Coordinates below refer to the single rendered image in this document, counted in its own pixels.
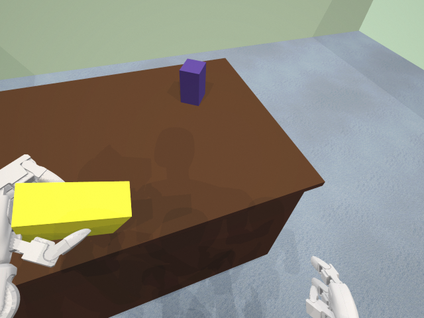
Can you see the table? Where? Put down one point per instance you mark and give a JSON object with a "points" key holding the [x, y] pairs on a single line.
{"points": [[212, 186]]}

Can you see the robot right hand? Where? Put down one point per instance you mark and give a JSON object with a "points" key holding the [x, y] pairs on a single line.
{"points": [[337, 301]]}

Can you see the robot left hand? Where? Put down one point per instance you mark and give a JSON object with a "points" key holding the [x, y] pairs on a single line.
{"points": [[39, 251]]}

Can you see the sponge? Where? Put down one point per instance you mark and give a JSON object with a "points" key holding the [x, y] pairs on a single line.
{"points": [[55, 210]]}

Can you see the left robot forearm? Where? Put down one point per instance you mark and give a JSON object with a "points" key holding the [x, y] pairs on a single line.
{"points": [[9, 293]]}

